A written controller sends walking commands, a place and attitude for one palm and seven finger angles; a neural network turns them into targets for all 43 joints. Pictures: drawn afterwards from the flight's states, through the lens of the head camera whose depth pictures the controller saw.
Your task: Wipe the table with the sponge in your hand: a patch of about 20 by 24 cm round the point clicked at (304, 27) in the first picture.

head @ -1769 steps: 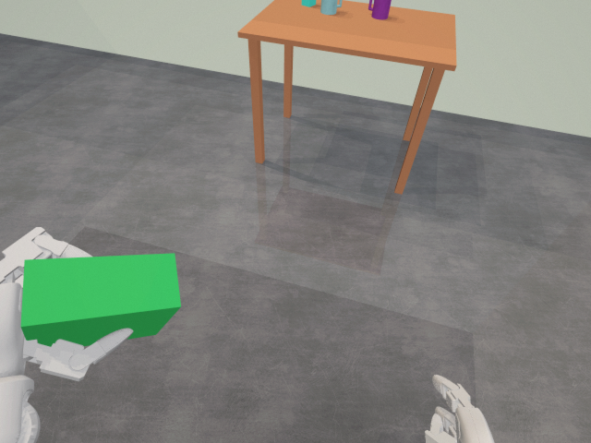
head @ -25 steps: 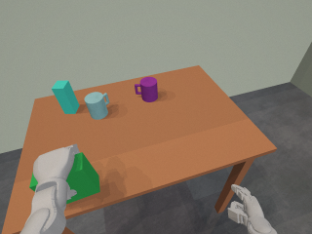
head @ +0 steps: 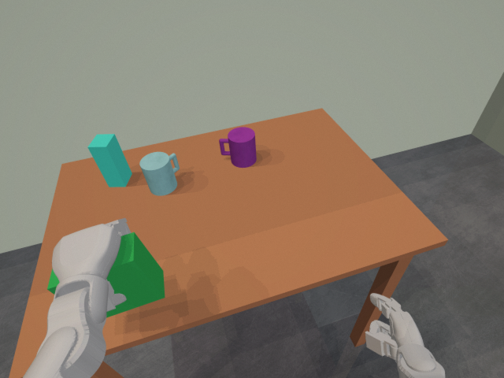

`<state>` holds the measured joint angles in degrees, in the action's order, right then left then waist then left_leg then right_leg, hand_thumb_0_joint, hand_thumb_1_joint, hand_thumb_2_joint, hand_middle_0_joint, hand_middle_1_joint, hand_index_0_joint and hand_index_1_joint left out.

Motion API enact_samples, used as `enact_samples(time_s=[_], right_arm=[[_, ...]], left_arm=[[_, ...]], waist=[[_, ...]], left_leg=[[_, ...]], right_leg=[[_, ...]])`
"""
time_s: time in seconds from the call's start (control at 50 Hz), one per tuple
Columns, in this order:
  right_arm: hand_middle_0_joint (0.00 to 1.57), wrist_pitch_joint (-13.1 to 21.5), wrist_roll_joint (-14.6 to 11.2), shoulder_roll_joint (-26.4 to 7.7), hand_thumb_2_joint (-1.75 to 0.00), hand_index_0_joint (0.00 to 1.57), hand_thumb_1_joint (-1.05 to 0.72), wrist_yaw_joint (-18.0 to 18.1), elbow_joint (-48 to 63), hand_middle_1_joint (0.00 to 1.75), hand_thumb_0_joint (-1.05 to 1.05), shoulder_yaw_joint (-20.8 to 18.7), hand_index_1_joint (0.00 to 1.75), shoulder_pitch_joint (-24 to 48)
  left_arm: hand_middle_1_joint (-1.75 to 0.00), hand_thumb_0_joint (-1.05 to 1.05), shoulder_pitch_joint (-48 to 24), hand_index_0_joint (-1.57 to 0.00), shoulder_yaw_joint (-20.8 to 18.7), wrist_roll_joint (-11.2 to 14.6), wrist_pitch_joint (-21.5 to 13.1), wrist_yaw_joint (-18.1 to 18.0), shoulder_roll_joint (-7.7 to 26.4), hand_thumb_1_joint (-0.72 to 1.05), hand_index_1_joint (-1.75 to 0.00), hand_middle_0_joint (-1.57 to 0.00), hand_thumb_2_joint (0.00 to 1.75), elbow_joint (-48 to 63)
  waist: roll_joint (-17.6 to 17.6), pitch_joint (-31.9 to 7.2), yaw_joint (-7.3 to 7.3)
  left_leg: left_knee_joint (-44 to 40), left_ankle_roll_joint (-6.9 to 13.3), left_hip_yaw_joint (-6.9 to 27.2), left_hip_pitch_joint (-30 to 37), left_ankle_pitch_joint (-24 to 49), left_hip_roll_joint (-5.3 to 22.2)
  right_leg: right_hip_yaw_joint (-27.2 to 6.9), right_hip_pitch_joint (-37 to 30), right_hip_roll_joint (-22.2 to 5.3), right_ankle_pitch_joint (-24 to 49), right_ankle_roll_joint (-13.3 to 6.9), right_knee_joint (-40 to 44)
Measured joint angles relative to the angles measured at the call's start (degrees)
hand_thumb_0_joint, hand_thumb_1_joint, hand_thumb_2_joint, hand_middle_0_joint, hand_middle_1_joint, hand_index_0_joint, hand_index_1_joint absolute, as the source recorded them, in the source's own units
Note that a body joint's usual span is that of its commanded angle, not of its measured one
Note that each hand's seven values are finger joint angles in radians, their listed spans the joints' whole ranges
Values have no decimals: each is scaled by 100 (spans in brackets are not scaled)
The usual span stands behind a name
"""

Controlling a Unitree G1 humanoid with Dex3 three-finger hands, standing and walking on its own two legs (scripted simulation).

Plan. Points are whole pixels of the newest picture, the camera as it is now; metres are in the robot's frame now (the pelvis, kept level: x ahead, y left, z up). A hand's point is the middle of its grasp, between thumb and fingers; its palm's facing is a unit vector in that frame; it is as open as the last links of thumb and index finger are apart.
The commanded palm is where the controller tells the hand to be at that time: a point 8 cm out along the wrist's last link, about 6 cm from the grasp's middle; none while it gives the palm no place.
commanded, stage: lift the sponge slowly off the table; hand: left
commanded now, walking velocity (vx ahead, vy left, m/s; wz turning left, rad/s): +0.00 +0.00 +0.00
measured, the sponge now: (118, 284) +0.23 +0.28 +0.02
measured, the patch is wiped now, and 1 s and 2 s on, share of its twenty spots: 1.00 1.00 1.00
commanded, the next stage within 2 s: bring the sponge back beside the body in 0.60 s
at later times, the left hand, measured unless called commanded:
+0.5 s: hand (100, 251) +0.24 +0.28 +0.10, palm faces +0.07 -0.11 -0.99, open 9.8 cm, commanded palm +0.21 +0.28 +0.17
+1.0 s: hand (94, 256) +0.24 +0.29 +0.10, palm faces +0.07 -0.12 -0.99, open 9.8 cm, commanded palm +0.20 +0.28 +0.17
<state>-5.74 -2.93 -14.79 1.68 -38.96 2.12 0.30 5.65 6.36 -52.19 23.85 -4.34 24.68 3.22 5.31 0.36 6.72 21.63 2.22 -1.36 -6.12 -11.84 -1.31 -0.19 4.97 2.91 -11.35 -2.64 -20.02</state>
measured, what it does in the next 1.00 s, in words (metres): stands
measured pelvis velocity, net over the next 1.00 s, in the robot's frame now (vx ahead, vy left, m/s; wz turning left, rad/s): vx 0.00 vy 0.00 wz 0.00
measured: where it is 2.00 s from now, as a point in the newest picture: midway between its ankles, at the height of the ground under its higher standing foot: outside the picture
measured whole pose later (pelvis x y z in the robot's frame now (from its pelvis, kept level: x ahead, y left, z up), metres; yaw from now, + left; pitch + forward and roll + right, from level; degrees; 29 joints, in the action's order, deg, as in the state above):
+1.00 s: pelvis +0.00 +0.00 +0.00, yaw +0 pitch -4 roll +0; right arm -5.9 -3.0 -15.8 1.3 -37.9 2.6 0.0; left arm 6.8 3.3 -49.6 25.9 -0.1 28.7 11.2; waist 5.6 1.1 6.8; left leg 21.7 2.2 -1.3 -6.0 -12.1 -1.4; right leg -0.4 4.9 2.9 -11.7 -2.5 -20.2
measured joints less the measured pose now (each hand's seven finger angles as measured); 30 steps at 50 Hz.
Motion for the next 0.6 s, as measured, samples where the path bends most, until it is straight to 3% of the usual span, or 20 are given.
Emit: enact_samples(time_s=[0.24, 0.36, 0.6], right_arm=[[20, -36, 4, -65, -90, 21, -91, -39, 62, 30, 1, 6, 30, 66], [20, -51, -18, -33, -90, 20, -91, 4, 20, 30, 1, 77, 30, 153], [20, -57, -42, -59, -90, 21, -91, -2, 91, 30, 1, 145, 30, 150]], left_arm=[[-136, 0, 121, -76, 39, 30, 163, 187, 70, -48, -136, -75, 106, 526], [-136, 0, -176, -76, 77, 39, 278, 272, 156, -48, -136, -75, 106, 372], [-136, 0, -406, -76, -155, 136, 353, 555, 388, -48, -136, -75, 106, 323]], waist=[[41, 24, 42], [25, 60, 64], [27, 50, -26]], left_leg=[[-46, 0, 8, 74, 25, -10], [-87, -14, 27, 102, 65, -5], [-76, -29, 30, 41, 67, 8]], right_leg=[[1, -67, -8, 11, 1, 26], [17, -93, -2, 38, -16, 55], [16, -35, 13, 45, -24, 50]])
